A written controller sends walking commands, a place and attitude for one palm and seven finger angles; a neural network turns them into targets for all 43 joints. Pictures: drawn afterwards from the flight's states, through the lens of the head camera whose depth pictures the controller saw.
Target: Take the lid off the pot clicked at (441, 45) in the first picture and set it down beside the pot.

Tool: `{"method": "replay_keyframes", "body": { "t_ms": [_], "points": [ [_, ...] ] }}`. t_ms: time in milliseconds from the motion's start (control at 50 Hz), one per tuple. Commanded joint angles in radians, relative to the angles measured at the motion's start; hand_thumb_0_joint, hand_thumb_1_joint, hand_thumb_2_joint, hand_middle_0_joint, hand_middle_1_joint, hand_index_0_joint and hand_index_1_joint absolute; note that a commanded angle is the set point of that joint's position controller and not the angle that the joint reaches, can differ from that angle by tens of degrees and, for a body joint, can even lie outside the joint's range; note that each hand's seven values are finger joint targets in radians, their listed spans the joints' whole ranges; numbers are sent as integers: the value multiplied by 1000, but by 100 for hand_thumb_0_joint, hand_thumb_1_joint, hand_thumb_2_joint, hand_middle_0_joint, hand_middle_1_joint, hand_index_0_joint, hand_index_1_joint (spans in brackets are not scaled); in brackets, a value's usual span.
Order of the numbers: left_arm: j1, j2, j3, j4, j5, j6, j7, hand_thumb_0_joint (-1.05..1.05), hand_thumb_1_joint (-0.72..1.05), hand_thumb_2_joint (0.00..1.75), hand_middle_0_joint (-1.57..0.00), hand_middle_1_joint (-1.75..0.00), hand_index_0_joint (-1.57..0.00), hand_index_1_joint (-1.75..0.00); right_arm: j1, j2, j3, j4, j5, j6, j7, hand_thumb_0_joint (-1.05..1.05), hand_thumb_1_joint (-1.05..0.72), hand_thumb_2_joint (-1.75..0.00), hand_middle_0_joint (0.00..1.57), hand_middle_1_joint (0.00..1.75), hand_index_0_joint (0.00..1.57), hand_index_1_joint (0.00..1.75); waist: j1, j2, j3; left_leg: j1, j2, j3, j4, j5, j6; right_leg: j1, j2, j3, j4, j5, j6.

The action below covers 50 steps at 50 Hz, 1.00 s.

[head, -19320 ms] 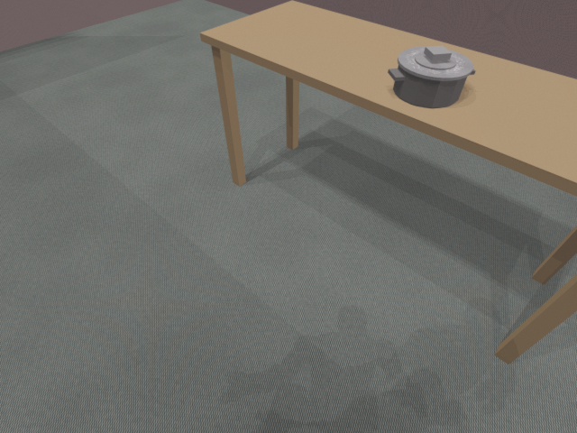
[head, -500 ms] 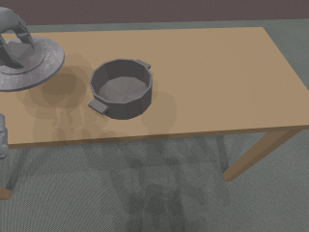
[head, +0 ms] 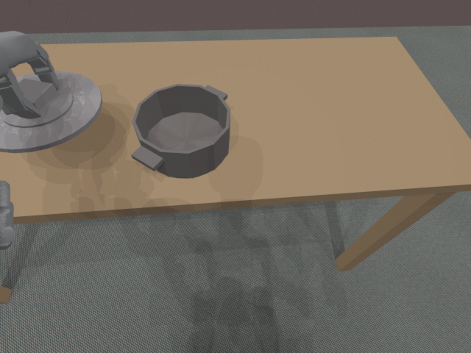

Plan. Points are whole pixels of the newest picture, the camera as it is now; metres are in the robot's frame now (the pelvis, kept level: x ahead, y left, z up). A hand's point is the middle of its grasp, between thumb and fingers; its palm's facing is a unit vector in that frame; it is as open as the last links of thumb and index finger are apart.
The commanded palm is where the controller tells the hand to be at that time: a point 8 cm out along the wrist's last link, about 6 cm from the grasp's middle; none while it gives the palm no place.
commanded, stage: lower the lid onto the table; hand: left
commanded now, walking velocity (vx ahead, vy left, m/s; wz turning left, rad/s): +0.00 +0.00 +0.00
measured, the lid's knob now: (31, 94) +0.51 +0.30 +0.14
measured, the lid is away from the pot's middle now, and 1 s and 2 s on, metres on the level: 0.23 0.23 0.23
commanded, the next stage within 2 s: open the fingers wide in 1.84 s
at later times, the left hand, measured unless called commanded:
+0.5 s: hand (25, 113) +0.48 +0.30 +0.13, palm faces -0.46 -0.14 -0.88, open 8.6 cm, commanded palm +0.52 +0.31 +0.20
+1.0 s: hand (38, 124) +0.48 +0.30 +0.11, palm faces -0.48 -0.12 -0.87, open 8.6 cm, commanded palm +0.53 +0.30 +0.17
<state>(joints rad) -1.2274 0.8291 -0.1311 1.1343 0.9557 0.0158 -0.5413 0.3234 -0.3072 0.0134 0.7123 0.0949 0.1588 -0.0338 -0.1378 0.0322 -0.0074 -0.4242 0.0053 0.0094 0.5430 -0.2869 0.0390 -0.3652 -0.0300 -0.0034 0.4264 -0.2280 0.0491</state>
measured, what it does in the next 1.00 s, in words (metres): stands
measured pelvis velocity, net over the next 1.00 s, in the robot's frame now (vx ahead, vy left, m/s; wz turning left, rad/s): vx -0.01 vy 0.01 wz -0.02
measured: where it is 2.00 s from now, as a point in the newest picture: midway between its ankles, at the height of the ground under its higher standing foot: outside the picture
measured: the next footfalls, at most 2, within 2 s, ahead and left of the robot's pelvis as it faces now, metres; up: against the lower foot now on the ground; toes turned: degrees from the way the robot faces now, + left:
none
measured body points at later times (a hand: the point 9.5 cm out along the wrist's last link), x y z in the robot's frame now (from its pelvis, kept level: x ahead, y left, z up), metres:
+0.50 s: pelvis +0.00 +0.00 -0.01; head +0.09 +0.01 +0.44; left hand +0.50 +0.31 +0.18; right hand +0.00 -0.28 -0.12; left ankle -0.02 +0.09 -0.74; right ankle -0.02 -0.16 -0.74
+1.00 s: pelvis -0.01 +0.01 -0.01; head +0.08 +0.01 +0.43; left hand +0.50 +0.30 +0.16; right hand -0.02 -0.27 -0.13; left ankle -0.02 +0.09 -0.74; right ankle -0.02 -0.16 -0.74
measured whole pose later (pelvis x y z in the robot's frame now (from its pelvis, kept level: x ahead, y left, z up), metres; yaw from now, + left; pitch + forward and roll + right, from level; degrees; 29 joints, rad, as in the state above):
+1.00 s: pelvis -0.01 +0.01 -0.01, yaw -1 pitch +13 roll -3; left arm -1.14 0.83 -0.09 1.18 0.96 -0.06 -0.47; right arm 0.35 -0.30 0.02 0.72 0.09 0.16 -0.06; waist -0.15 0.03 -0.03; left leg -0.54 0.02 0.02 0.65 -0.33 0.05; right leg -0.49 -0.02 0.01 0.52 -0.26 0.05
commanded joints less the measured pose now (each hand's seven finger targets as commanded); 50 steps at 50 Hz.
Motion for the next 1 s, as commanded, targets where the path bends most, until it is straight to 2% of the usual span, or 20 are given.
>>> {"method": "replay_keyframes", "body": {
  "t_ms": [0, 20, 60, 80, 140, 160, 200, 260, 300, 320, 360, 400, 480, 580, 660, 720, 780, 840, 920, 980],
  "points": [
    [-591, 311, 90, -255, 13, -12, 55, 0, 53, 100, -77, -108, -76, -106, 90, -189, -62, -60, -6, -16, -18, 0, -90, -90, 20, 30, 20, 30, -4, 118, -476, 360, -28, -19, -2, 481, 45, 50, 93, -66, 4, 322, -73],
    [-602, 307, 88, -284, 17, -16, 59, 0, 53, 100, -77, -108, -76, -106, 91, -185, -66, -64, -7, -18, -18, 0, -90, -90, 20, 30, 20, 30, -3, 144, -499, 386, -27, -23, 3, 522, 42, 47, 93, -63, 6, 334, -74],
    [-519, 261, 64, -205, 6, -20, 53, 0, 53, 100, -77, -108, -76, -106, 99, -180, -64, -60, -4, -24, -21, 0, -90, -90, 20, 30, 20, 30, -6, 111, -457, 367, -25, -19, 11, 550, 45, 24, 96, -69, 8, 343, -73],
    [-499, 303, 99, -169, 5, -17, 56, 0, 53, 100, -77, -108, -76, -106, 102, -188, -59, -52, -3, -19, -17, 0, -90, -90, 20, 30, 20, 30, -5, 76, -427, 326, -28, -14, 16, 496, 44, 30, 96, -66, 14, 337, -68],
    [-549, 314, 97, -233, 13, -21, 64, 0, 53, 100, -77, -108, -76, -106, 101, -184, -63, -63, -4, -15, -17, 0, -90, -90, 20, 30, 20, 30, -4, 105, -481, 342, -30, -16, 12, 502, 45, 48, 95, -64, 17, 345, -71],
    [-548, 308, 92, -264, 12, -28, 66, 0, 53, 100, -77, -108, -76, -106, 95, -185, -65, -68, -5, -16, -18, 0, -90, -90, 20, 30, 20, 30, 4, 142, -506, 378, -22, -22, 19, 582, 41, 38, 93, -64, 23, 365, -75],
    [-513, 348, 129, -212, 20, -32, 74, 0, 53, 100, -77, -108, -76, -106, 108, -185, -61, -63, -8, -15, -16, 0, -90, -90, 20, 30, 20, 30, 1, 109, -490, 354, -27, -21, 28, 558, 44, 40, 98, -63, 26, 354, -70],
    [-478, 307, 98, -191, 8, -33, 71, 0, 53, 100, -77, -108, -76, -106, 103, -185, -63, -66, -2, -15, -16, 0, -90, -90, 20, 30, 20, 30, 1, 115, -466, 339, -25, -14, 27, 547, 44, 20, 94, -66, 25, 351, -73],
    [-488, 341, 121, -193, 13, -31, 73, 0, 53, 100, -77, -108, -76, -106, 105, -188, -60, -64, -2, -5, -16, 0, -90, -90, 20, 30, 20, 30, -3, 90, -465, 313, -29, -9, 30, 501, 45, 31, 95, -61, 28, 345, -68],
    [-497, 299, 83, -183, 11, -28, 71, 0, 53, 100, -77, -108, -76, -106, 105, -185, -62, -63, -1, -6, -17, 0, -90, -90, 20, 30, 20, 30, -13, 104, -455, 312, -31, -4, 30, 484, 46, 11, 96, -63, 26, 334, -68],
    [-503, 324, 101, -225, 7, -41, 72, 0, 53, 100, -77, -108, -76, -106, 102, -189, -62, -63, -2, -6, -21, 0, -90, -90, 20, 30, 20, 30, -3, 134, -477, 336, -24, -11, 39, 521, 45, 7, 95, -65, 34, 338, -73],
    [-462, 310, 93, -163, 2, -43, 69, 0, 53, 100, -77, -108, -76, -106, 113, -186, -59, -54, -2, -5, -26, 0, -90, -90, 20, 30, 20, 30, -17, 84, -456, 298, -31, 2, 47, 456, 51, -5, 98, -63, 36, 316, -64],
    [-522, 341, 113, -271, -2, -62, 79, 0, 53, 100, -77, -108, -76, -106, 117, -187, -63, -54, -5, -6, -32, 0, -90, -90, 20, 30, 20, 30, -9, 166, -510, 370, -18, -19, 59, 554, 43, -22, 101, -64, 48, 329, -70],
    [-477, 304, 98, -205, -11, -65, 82, 0, 53, 100, -77, -108, -76, -106, 127, -188, -60, -37, -3, -12, -33, 0, -90, -90, 20, 30, 20, 30, -17, 150, -466, 348, -14, -18, 65, 531, 38, -68, 103, -70, 52, 299, -68],
    [-471, 287, 93, -220, -4, -70, 93, 0, 53, 100, -77, -108, -76, -106, 129, -185, -63, -44, -6, -18, -35, 0, -90, -90, 20, 30, 20, 30, -12, 165, -502, 373, -13, -25, 73, 591, 35, -77, 105, -70, 60, 315, -74],
    [-442, 333, 125, -165, -3, -68, 99, 0, 53, 100, -77, -108, -76, -106, 140, -189, -57, -39, -3, -15, -33, 0, -90, -90, 20, 30, 20, 30, -13, 90, -472, 293, -21, -14, 69, 478, 41, -49, 104, -67, 64, 296, -69],
    [-474, 316, 112, -216, 14, -72, 111, 0, 53, 100, -77, -108, -76, -106, 136, -184, -60, -46, -7, -14, -34, 0, -90, -90, 20, 30, 20, 30, -10, 186, -500, 352, -15, -25, 80, 565, 30, -80, 106, -69, 70, 296, -75],
    [-452, 322, 118, -170, 9, -69, 113, 0, 53, 100, -77, -108, -76, -106, 142, -187, -58, -44, -5, -16, -38, 0, -90, -90, 20, 30, 20, 30, -15, 124, -481, 298, -20, -12, 74, 459, 39, -71, 103, -67, 68, 273, -71],
    [-446, 289, 94, -164, 6, -70, 115, 0, 53, 100, -77, -108, -76, -106, 149, -184, -58, -42, -4, -16, -42, 0, -90, -90, 20, 30, 20, 30, -23, 133, -482, 306, -18, -12, 84, 484, 38, -97, 106, -68, 75, 274, -70],
    [-430, 319, 115, -154, 8, -78, 120, 0, 53, 100, -77, -108, -76, -106, 152, -189, -54, -39, -3, -15, -46, 0, -90, -90, 20, 30, 20, 30, -21, 122, -469, 282, -16, -14, 89, 461, 35, -107, 106, -69, 87, 256, -71]
  ]
}}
